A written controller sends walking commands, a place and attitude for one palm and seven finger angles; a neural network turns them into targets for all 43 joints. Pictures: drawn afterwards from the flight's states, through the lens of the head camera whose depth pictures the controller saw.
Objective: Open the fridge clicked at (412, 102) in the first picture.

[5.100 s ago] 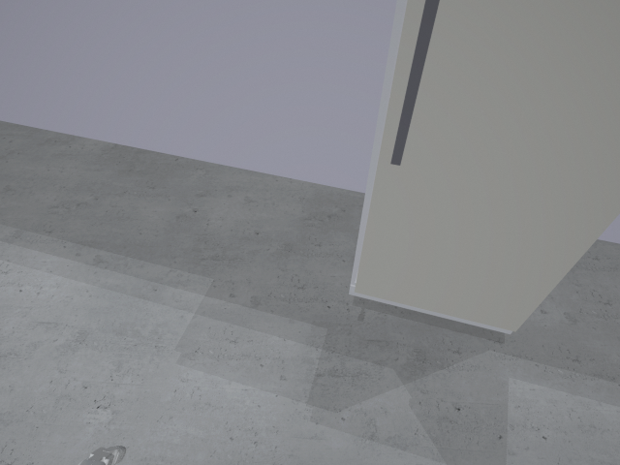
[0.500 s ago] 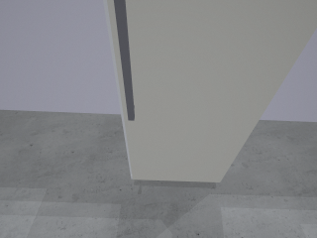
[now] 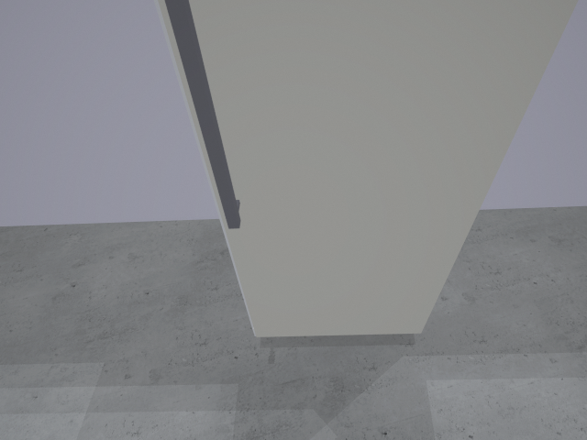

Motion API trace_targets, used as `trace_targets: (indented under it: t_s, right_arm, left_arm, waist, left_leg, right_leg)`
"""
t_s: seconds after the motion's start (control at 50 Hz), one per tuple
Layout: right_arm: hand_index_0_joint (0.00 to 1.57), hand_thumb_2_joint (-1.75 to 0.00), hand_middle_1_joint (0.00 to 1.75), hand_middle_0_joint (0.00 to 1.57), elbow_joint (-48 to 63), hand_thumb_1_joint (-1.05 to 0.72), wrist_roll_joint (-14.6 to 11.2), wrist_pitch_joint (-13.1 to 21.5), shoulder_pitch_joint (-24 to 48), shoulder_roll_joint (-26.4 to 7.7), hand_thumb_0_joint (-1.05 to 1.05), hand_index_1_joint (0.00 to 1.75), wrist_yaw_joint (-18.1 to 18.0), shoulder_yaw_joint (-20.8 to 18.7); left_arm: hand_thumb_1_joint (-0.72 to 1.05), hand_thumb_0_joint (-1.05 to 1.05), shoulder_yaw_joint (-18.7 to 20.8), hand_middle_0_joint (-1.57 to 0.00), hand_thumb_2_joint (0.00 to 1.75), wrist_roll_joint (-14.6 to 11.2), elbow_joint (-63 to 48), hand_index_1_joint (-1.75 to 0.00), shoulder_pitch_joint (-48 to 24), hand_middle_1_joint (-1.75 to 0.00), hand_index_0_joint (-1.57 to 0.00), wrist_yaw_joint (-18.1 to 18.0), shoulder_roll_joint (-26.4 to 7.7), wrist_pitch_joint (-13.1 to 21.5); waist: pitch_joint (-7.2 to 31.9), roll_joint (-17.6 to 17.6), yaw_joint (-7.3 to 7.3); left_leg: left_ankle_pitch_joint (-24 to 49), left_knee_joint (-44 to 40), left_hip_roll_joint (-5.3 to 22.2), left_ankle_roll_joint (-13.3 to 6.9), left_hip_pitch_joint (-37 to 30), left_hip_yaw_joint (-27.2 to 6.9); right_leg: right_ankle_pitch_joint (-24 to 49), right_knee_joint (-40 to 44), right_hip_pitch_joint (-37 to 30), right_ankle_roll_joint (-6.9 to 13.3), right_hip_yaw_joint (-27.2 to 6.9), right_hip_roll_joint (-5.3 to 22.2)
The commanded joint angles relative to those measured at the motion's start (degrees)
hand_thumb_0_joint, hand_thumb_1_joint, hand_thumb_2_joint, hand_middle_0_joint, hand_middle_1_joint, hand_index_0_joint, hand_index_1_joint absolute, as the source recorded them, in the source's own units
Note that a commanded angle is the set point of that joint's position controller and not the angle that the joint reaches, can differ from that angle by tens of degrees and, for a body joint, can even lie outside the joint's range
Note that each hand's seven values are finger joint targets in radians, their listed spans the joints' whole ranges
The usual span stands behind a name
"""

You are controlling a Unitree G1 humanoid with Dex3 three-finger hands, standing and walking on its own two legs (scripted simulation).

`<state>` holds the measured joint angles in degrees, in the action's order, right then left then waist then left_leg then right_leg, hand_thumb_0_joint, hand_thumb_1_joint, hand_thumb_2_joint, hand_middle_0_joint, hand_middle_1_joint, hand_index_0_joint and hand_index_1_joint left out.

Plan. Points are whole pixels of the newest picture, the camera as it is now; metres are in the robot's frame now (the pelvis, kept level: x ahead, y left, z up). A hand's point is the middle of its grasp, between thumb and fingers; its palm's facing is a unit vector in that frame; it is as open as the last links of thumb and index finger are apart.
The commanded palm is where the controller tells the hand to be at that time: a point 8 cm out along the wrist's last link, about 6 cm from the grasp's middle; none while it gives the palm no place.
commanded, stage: look again from close up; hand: left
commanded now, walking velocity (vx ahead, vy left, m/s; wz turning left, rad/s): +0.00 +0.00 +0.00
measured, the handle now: (208, 106) +0.54 +0.16 +0.21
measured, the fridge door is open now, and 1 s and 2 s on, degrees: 0 0 0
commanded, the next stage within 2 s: shuffle to correct the standing spot in 0.66 s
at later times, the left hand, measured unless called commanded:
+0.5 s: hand out of the picture +0.02 +0.15 -0.17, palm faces +0.03 -0.97 -0.22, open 7.4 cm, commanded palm none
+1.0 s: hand out of the picture +0.00 +0.15 -0.18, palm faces +0.07 -0.98 -0.18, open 7.4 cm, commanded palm none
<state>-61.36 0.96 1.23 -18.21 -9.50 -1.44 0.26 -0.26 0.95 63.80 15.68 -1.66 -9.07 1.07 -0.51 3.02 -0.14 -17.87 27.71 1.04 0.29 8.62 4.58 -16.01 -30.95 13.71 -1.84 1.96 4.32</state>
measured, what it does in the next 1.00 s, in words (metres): stands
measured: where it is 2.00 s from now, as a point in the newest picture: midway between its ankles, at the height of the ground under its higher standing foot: outside the picture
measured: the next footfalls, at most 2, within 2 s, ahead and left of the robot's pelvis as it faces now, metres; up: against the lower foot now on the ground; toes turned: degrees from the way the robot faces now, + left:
left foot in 1.44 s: +0.15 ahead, +0.10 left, +0.00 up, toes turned +8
right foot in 1.72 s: +0.09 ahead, -0.13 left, +0.00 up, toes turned -3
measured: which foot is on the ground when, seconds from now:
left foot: down 0.00-1.00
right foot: down 0.00-1.00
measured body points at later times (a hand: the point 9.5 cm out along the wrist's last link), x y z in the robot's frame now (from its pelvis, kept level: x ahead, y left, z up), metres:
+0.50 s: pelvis +0.00 -0.03 +0.00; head +0.01 -0.04 +0.45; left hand +0.01 +0.20 -0.15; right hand +0.01 -0.27 -0.16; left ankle -0.03 +0.12 -0.74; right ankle +0.01 -0.14 -0.74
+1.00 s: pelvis +0.01 -0.02 +0.00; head +0.02 -0.02 +0.45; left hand +0.00 +0.21 -0.16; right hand -0.01 -0.24 -0.16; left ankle -0.03 +0.12 -0.74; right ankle +0.01 -0.14 -0.74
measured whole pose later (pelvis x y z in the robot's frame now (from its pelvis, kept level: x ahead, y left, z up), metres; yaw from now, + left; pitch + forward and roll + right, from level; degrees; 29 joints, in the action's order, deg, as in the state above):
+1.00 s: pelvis +0.01 -0.02 +0.00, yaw +1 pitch +0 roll +0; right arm -64.0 1.7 0.4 -19.4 -8.3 -0.8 0.0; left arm 1.8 1.3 62.5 17.6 -0.4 -9.7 0.2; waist -0.2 -0.7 0.8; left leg -20.0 30.3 4.0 1.8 9.9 2.6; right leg -17.7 -31.4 13.5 0.9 4.0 1.5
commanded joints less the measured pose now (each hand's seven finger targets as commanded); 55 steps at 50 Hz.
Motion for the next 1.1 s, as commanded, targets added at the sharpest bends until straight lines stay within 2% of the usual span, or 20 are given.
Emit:
trace_targets:
  t_s: [0.0,0.08,0.18,0.26,0.36,0.4,0.58,0.7,0.74,0.78,0.84,0.88,0.92,0.96,0.98,1.0,1.02,1.04,1.06,1.08]
  right_arm:
    - [0.20,-0.90,0.30,0.20,1.91,-0.90,-0.03,1.02,-2.78,-5.35,0.00,0.30,-0.09,-0.88]
    - [0.20,-0.90,0.30,0.20,1.50,-0.90,0.01,0.86,-1.97,-5.34,0.00,0.30,-0.14,-0.97]
    - [0.20,-0.90,0.30,0.20,0.92,-0.90,-0.01,0.84,-1.24,-5.64,0.00,0.30,-0.20,-1.02]
    - [0.20,-0.90,0.30,0.20,0.75,-0.90,0.02,0.57,-0.44,-5.97,0.00,0.30,-0.20,-1.06]
    - [0.20,-0.90,0.30,0.20,0.43,-0.90,0.02,0.53,-0.05,-6.33,0.00,0.30,-0.22,-1.16]
    - [0.20,-0.90,0.30,0.20,0.24,-0.90,-0.02,0.63,-0.19,-6.70,0.00,0.30,-0.27,-1.20]
    - [0.20,-0.90,0.30,0.20,-0.22,-0.90,0.00,0.47,0.52,-6.57,0.00,0.30,-0.26,-1.17]
    - [0.20,-0.90,0.30,0.20,-0.53,-0.90,0.06,0.58,0.16,-6.94,0.00,0.30,-0.23,-1.18]
    - [0.20,-0.90,0.30,0.20,-0.53,-0.90,0.06,0.58,0.39,-6.94,0.00,0.30,-0.22,-1.18]
    - [0.20,-0.90,0.30,0.20,-1.26,-0.90,0.29,0.08,-1.46,-4.25,0.00,0.30,-0.04,-0.59]
    - [0.20,-0.90,0.30,0.20,-1.05,-0.90,0.76,-0.57,-2.41,-3.88,0.00,0.30,0.49,-0.78]
    - [0.20,-0.90,0.30,0.20,-0.62,-0.90,0.76,-0.67,-2.99,-3.26,0.00,0.30,0.62,-0.93]
    - [0.20,-0.90,0.30,0.20,-0.77,-0.90,0.78,-0.25,-4.59,-2.65,0.00,0.30,0.75,-0.88]
    - [0.20,-0.90,0.30,0.20,-1.25,-0.90,0.74,0.27,-6.73,-2.62,0.00,0.30,0.66,-0.93]
    - [0.20,-0.90,0.30,0.20,-1.67,-0.90,0.72,0.57,-8.34,-3.34,0.00,0.30,0.51,-1.14]
    - [0.20,-0.90,0.30,0.20,-2.33,-0.90,0.79,0.92,-10.45,-4.79,0.00,0.30,0.38,-1.44]
    - [0.20,-0.90,0.30,0.20,-2.64,-0.90,0.73,1.28,-12.04,-6.36,0.00,0.30,0.08,-2.01]
    - [0.20,-0.90,0.30,0.20,-2.67,-0.90,0.81,1.42,-12.60,-6.98,0.00,0.30,-0.29,-2.27]
    - [0.20,-0.90,0.30,0.20,-2.60,-0.90,0.95,1.64,-12.98,-6.47,0.00,0.30,-0.42,-2.22]
    - [0.20,-0.90,0.30,0.20,-2.64,-0.90,0.95,1.83,-12.82,-5.53,0.00,0.30,-0.51,-2.10]
  left_arm:
    - [0.90,0.00,1.11,-0.20,0.90,-0.22,-2.09,-0.30,1.90,-0.30,-0.20,-0.35,-7.10,0.75]
    - [0.90,0.00,1.42,-0.20,0.90,-0.18,-2.33,-0.30,1.61,-0.30,-0.20,-0.27,-7.78,0.90]
    - [0.90,0.00,1.70,-0.20,0.90,-0.20,-2.61,-0.30,1.00,-0.30,-0.20,-0.20,-8.47,1.03]
    - [0.90,0.00,1.84,-0.20,0.90,-0.29,-2.59,-0.30,0.41,-0.30,-0.20,-0.03,-8.89,0.98]
    - [0.90,0.00,1.99,-0.20,0.90,-0.30,-2.66,-0.30,0.07,-0.30,-0.20,0.07,-9.24,0.97]
    - [0.90,0.00,2.12,-0.20,0.90,-0.25,-2.74,-0.30,-0.40,-0.30,-0.20,0.04,-9.56,1.06]
    - [0.90,0.00,2.18,-0.20,0.90,-0.22,-2.76,-0.30,-0.57,-0.30,-0.20,0.15,-9.61,0.85]
    - [0.90,0.00,2.30,-0.20,0.90,-0.26,-2.96,-0.30,-0.97,-0.30,-0.20,0.20,-9.76,0.81]
    - [0.90,0.00,2.27,-0.20,0.90,-0.29,-3.00,-0.30,-0.90,-0.30,-0.20,0.21,-9.77,0.78]
    - [0.90,0.00,1.88,-0.20,0.90,-0.11,-2.29,-0.30,1.04,-0.30,-0.20,0.21,-7.54,0.29]
    - [0.90,0.00,2.65,-0.20,0.90,0.20,-2.48,-0.30,2.31,-0.30,-0.20,0.60,-8.62,-0.42]
    - [0.90,0.00,3.18,-0.20,0.90,0.30,-2.93,-0.30,3.40,-0.30,-0.20,0.67,-9.20,-0.57]
    - [0.90,0.00,3.55,-0.20,0.90,0.20,-3.32,-0.30,3.38,-0.30,-0.20,0.77,-9.04,-0.48]
    - [0.90,0.00,3.54,-0.20,0.90,0.10,-3.89,-0.30,2.69,-0.30,-0.20,0.98,-7.78,-0.22]
    - [0.90,0.00,3.44,-0.20,0.90,0.23,-4.40,-0.30,2.33,-0.30,-0.20,1.15,-6.73,-0.09]
    - [0.90,0.00,3.26,-0.20,0.90,0.31,-5.15,-0.30,1.10,-0.30,-0.20,1.32,-5.24,0.02]
    - [0.90,0.00,3.05,-0.20,0.90,0.47,-6.02,-0.30,0.22,-0.30,-0.20,1.47,-3.29,0.38]
    - [0.90,0.00,2.71,-0.20,0.90,0.68,-6.77,-0.30,-1.12,-0.30,-0.20,1.48,-2.56,0.73]
    - [0.90,0.00,2.62,-0.20,0.90,0.58,-7.16,-0.30,-1.94,-0.30,-0.20,1.56,-2.32,1.08]
    - [0.90,0.00,2.74,-0.20,0.90,0.48,-7.14,-0.30,-2.62,-0.30,-0.20,1.81,-2.14,1.48]
  waist:
    - [-3.95,-4.80,0.16]
    - [-3.11,-5.13,0.11]
    - [-1.81,-3.83,0.26]
    - [-2.54,-3.95,0.16]
    - [-1.62,-3.69,0.19]
    - [-1.01,-3.53,0.10]
    - [-2.63,-3.85,0.41]
    - [-2.08,-2.70,0.49]
    - [-2.39,-3.39,0.59]
    - [-2.57,-3.97,0.78]
    - [-6.22,-6.89,1.24]
    - [-7.54,-9.07,1.21]
    - [-7.69,-8.28,0.59]
    - [-8.52,-4.92,-0.28]
    - [-8.65,0.28,-0.89]
    - [-8.80,6.67,-1.62]
    - [-8.42,11.92,-2.13]
    - [-9.51,13.78,-2.48]
    - [-9.46,12.09,-2.63]
    - [-9.38,9.55,-2.50]
  left_leg:
    - [9.99,-6.30,4.45,-1.76,4.13,-4.56]
    - [9.61,-5.99,4.37,-1.44,3.05,-4.00]
    - [10.44,-5.79,4.65,-1.08,2.22,-3.55]
    - [8.67,-5.83,4.43,-0.71,2.39,-3.23]
    - [8.72,-5.86,4.71,-0.49,1.77,-3.10]
    - [10.07,-5.89,5.00,-0.50,1.67,-3.26]
    - [8.75,-6.72,5.15,-0.34,1.92,-3.34]
    - [9.31,-7.14,5.26,-0.32,2.30,-3.66]
    - [9.16,-7.36,5.27,-0.37,2.37,-3.76]
    - [2.73,-6.55,4.54,-0.28,2.76,-2.81]
    - [-6.84,-3.58,2.34,-0.61,7.50,-1.12]
    - [-7.57,-0.39,1.44,-0.80,8.41,0.03]
    - [-6.11,0.44,1.33,-1.12,7.64,0.09]
    - [-5.20,-2.36,2.50,-1.69,6.01,-1.81]
    - [-4.56,-5.31,4.51,-2.55,4.30,-4.51]
    - [-5.15,-9.29,8.12,-3.97,3.79,-9.27]
    - [-2.47,-12.51,12.51,-6.45,1.35,-14.61]
    - [3.73,-12.94,14.97,-8.93,-1.56,-17.96]
    - [11.80,-11.48,15.65,-10.61,-4.22,-18.30]
    - [19.56,-9.44,15.85,-11.25,-4.70,-17.22]
  right_leg:
    - [9.78,5.36,-0.56,3.27,-3.00,2.35]
    - [10.84,6.27,-0.86,3.62,-3.59,2.61]
    - [12.96,6.77,-2.15,3.95,-3.81,2.78]
    - [10.87,8.23,-1.36,4.22,-4.63,2.98]
    - [10.51,8.95,-1.89,4.35,-4.69,2.92]
    - [12.54,8.54,-2.98,4.39,-4.27,2.88]
    - [9.36,9.93,-2.09,4.42,-4.18,2.64]
    - [8.97,9.79,-2.80,4.33,-3.91,2.59]
    - [8.59,9.91,-2.64,4.31,-3.94,2.59]
    - [-1.15,10.41,-2.28,4.38,-4.11,2.27]
    - [-17.78,13.46,0.53,5.56,-7.14,3.37]
    - [-22.37,15.42,2.30,6.76,-9.09,4.58]
    - [-22.18,14.47,4.12,7.37,-8.88,4.98]
    - [-18.99,10.18,6.19,7.05,-6.08,2.84]
    - [-15.74,5.80,7.35,6.36,-2.99,0.61]
    - [-12.42,-1.22,8.73,5.36,1.65,-1.99]
    - [-10.28,-8.69,11.69,4.57,5.41,-4.07]
    - [-12.58,-12.64,16.38,4.40,5.78,-4.53]
    - [-14.99,-14.30,18.66,4.60,4.84,-3.80]
    - [-15.15,-13.27,18.06,4.80,4.61,-3.12]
